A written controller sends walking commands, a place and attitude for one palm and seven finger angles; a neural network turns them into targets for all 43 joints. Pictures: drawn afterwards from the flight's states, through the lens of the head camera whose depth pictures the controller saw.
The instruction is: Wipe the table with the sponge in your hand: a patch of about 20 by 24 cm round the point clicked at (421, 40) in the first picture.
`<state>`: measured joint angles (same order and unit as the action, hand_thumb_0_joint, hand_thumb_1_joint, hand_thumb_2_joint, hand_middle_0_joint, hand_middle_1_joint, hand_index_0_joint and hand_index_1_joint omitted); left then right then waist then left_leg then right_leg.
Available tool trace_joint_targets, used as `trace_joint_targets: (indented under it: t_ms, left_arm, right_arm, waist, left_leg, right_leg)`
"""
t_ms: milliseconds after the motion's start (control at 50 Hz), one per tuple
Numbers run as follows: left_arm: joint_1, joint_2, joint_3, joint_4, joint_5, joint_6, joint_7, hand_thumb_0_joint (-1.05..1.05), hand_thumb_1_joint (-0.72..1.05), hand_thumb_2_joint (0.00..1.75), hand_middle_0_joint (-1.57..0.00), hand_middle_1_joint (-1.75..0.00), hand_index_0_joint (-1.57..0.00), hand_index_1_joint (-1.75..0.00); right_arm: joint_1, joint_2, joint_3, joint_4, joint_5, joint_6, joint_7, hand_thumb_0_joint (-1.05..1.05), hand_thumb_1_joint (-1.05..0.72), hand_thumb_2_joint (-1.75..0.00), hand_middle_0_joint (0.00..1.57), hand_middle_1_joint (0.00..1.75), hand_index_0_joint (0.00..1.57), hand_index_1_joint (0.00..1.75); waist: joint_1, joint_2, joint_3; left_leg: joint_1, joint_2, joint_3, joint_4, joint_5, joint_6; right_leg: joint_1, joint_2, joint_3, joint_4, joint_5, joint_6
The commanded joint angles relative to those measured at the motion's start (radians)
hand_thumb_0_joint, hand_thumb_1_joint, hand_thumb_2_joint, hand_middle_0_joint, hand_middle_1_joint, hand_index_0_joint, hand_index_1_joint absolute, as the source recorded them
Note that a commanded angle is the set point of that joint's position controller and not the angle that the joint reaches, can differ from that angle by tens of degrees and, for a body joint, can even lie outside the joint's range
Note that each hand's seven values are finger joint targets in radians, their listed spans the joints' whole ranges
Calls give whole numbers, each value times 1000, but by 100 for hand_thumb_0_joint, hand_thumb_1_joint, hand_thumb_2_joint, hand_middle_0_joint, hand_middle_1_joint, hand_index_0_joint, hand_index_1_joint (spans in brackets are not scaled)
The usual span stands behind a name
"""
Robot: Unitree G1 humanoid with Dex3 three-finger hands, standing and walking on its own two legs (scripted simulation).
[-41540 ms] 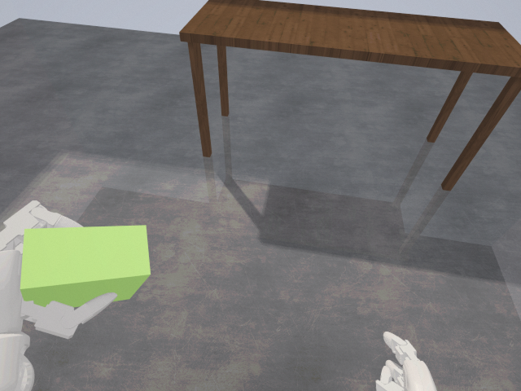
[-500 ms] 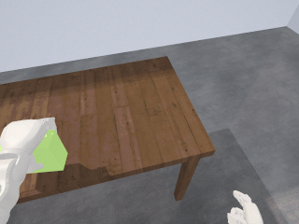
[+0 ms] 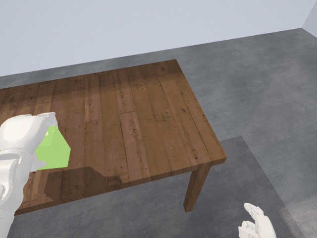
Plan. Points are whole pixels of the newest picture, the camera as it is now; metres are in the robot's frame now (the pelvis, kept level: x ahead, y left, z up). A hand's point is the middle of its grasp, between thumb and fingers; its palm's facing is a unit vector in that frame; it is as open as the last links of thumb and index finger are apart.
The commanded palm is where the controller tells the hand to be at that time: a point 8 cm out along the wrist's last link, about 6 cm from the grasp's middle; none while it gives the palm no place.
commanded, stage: move the sponge above the wiping area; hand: left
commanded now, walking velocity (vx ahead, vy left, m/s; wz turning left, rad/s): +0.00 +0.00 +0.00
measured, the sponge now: (39, 153) +0.27 +0.37 +0.04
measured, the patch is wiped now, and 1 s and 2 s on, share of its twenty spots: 0.00 0.00 0.00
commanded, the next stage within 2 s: lower the sponge onto the table in 1.98 s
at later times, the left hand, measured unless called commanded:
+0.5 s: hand (24, 138) +0.27 +0.37 +0.10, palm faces +0.10 +0.05 -0.99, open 10.0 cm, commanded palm +0.24 +0.36 +0.13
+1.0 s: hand (2, 143) +0.25 +0.41 +0.10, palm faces +0.03 +0.02 -1.00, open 9.9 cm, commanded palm +0.23 +0.37 +0.13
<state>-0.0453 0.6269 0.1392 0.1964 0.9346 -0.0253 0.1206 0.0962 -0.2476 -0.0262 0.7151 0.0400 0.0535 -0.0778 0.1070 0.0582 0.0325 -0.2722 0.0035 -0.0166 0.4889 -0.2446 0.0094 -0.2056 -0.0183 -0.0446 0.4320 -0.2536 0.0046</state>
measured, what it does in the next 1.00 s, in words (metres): stands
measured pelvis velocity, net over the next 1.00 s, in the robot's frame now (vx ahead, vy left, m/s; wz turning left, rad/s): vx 0.00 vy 0.00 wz -0.01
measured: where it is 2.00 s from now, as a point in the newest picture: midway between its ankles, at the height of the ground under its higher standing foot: outside the picture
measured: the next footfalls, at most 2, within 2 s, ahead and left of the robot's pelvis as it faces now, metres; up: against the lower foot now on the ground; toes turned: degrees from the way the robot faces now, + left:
none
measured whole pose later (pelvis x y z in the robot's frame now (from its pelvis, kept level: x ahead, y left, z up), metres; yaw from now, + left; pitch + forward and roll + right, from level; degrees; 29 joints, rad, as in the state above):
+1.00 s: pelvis +0.00 +0.00 +0.00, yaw +0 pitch +1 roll -1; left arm -0.04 0.69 0.21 0.29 0.82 0.23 0.11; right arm 0.06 -0.27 -0.01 0.73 0.08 0.10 -0.05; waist 0.08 0.08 0.01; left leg -0.25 0.01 -0.01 0.47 -0.24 0.01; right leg -0.19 -0.02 -0.03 0.42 -0.25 0.01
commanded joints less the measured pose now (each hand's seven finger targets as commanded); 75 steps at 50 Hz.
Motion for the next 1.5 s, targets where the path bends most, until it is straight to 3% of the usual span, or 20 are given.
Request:
trace_joint_targets:
  t_ms: [0,100,180,260,340,400,480,560,640,740,840,960,1040,1120,1140,1180,1220,1280,1380,1480]
  left_arm:
    - [-225,327,194,-25,-64,180,58,0,10,130,-120,-160,-120,-160]
    - [-165,237,5,18,-75,262,-124,0,10,130,-120,-160,-120,-160]
    - [-195,288,52,-188,-71,101,-179,0,10,130,-120,-160,-120,-160]
    - [-236,412,228,-392,-25,-65,-65,0,10,130,-120,-160,-120,-160]
    - [-175,487,398,-311,2,-16,96,0,10,130,-120,-160,-120,-160]
    - [-178,354,278,-168,-47,127,131,0,10,130,-120,-160,-120,-160]
    - [-123,269,114,-14,-96,294,12,0,10,130,-120,-160,-120,-160]
    - [-153,174,-64,-96,-93,284,-160,0,10,130,-120,-160,-120,-160]
    - [-266,332,81,-282,-74,75,-186,0,10,130,-120,-160,-120,-160]
    - [-199,573,422,-382,20,-89,14,0,10,130,-120,-160,-120,-160]
    - [-114,404,354,-180,-66,106,135,0,10,130,-120,-160,-120,-160]
    - [-66,225,19,62,-133,336,-102,0,10,130,-120,-160,-120,-160]
    - [-315,218,-59,-120,-102,177,-216,0,10,130,-120,-160,-120,-160]
    - [-421,379,111,-318,-63,-36,-130,0,10,130,-120,-160,-120,-160]
    - [-413,482,218,-371,-41,-72,-88,0,10,130,-120,-160,-120,-160]
    - [-375,488,281,-312,29,-108,1,0,10,130,-120,-160,-120,-160]
    - [-343,454,302,-204,64,-68,76,0,10,130,-120,-160,-120,-160]
    - [-233,362,270,-87,-31,96,120,0,10,130,-120,-160,-120,-160]
    - [-60,247,86,88,-118,334,-33,0,10,130,-120,-160,-120,-160]
    - [-131,269,19,-195,-78,226,-198,0,10,130,-120,-160,-120,-160]
  right_arm:
    - [-126,-160,-36,-123,18,-32,8,0,-90,-90,20,30,20,30]
    - [-143,-178,-14,-170,33,-8,15,0,-90,-90,20,30,20,30]
    - [-111,-155,-16,-197,9,-29,9,0,-90,-90,20,30,20,30]
    - [-80,-131,-29,-193,-19,-50,-13,0,-90,-90,20,30,20,30]
    - [-101,-139,-46,-158,-11,-37,-2,0,-90,-90,20,30,20,30]
    - [-124,-148,-51,-135,10,-23,20,0,-90,-90,20,30,20,30]
    - [-160,-173,-26,-137,35,-4,20,0,-90,-90,20,30,20,30]
    - [-171,-167,-7,-192,34,-11,11,0,-90,-90,20,30,20,30]
    - [-141,-143,-3,-197,3,-46,-6,0,-90,-90,20,30,20,30]
    - [-94,-138,-32,-171,-28,-53,-25,0,-90,-90,20,30,20,30]
    - [-148,-144,-49,-140,9,-18,14,0,-90,-90,20,30,20,30]
    - [-172,-186,-9,-154,47,10,15,0,-90,-90,20,30,20,30]
    - [-165,-155,10,-190,32,-42,-8,0,-90,-90,20,30,20,30]
    - [-66,-145,-21,-164,-10,-90,-37,0,-90,-90,20,30,20,30]
    - [-79,-145,-19,-161,-19,-97,-46,0,-90,-90,20,30,20,30]
    - [-36,-141,-34,-131,-30,-98,-49,0,-90,-90,20,30,20,30]
    - [-58,-144,-45,-119,-21,-72,-30,0,-90,-90,20,30,20,30]
    - [-106,-147,-45,-123,6,-36,6,0,-90,-90,20,30,20,30]
    - [-161,-179,-13,-150,34,11,37,0,-90,-90,20,30,20,30]
    - [-149,-163,-3,-221,25,-6,26,0,-90,-90,20,30,20,30]
  waist:
    - [-7,48,-281]
    - [-44,-31,-248]
    - [-47,-26,-313]
    - [-12,98,-347]
    - [36,167,-299]
    - [18,104,-283]
    - [-17,-4,-243]
    - [-64,-37,-240]
    - [-50,-28,-297]
    - [38,163,-333]
    - [48,122,-286]
    - [-43,-40,-152]
    - [-92,-43,-214]
    - [-59,74,-371]
    - [-31,120,-379]
    - [-19,146,-344]
    - [2,178,-295]
    - [33,105,-292]
    - [9,-47,-222]
    - [-49,-27,-297]
  left_leg:
    - [96,-21,-9,-63,276,18]
    - [87,-34,-12,-74,235,41]
    - [165,-41,-20,-35,294,66]
    - [231,-20,-31,-23,422,56]
    - [178,-17,-41,-16,487,18]
    - [116,-14,-9,-33,390,7]
    - [79,-26,-5,-70,269,23]
    - [118,-41,-12,-57,245,52]
    - [190,-43,-27,-36,264,70]
    - [215,-24,-44,-23,446,38]
    - [122,-26,-17,-34,392,2]
    - [40,-29,-4,-85,184,32]
    - [121,-41,-21,-58,148,66]
    - [253,-27,-48,-51,234,66]
    - [264,-23,-54,-57,258,56]
    - [229,-12,-47,-47,325,34]
    - [166,-12,-47,-36,353,10]
    - [93,-14,-27,-59,319,-6]
    - [28,-18,-13,-101,229,7]
    - [131,-34,-34,-53,266,57]
  right_leg:
    - [73,33,7,-46,207,-59]
    - [96,26,3,-58,232,-46]
    - [90,38,12,-50,284,-48]
    - [61,46,20,-27,296,-61]
    - [57,51,61,-16,303,-89]
    - [74,36,33,-18,289,-75]
    - [96,29,7,-47,234,-50]
    - [90,32,4,-60,260,-45]
    - [72,48,35,-63,258,-51]
    - [79,54,63,-30,289,-86]
    - [111,42,70,-24,307,-89]
    - [79,28,6,-71,190,-40]
    - [16,43,18,-88,142,-41]
    - [19,50,14,-62,156,-56]
    - [27,59,25,-58,156,-66]
    - [-4,57,6,-38,156,-71]
    - [-19,54,18,-29,161,-86]
    - [63,43,14,-29,187,-79]
    - [127,26,-3,-55,204,-48]
    - [107,36,2,-53,247,-46]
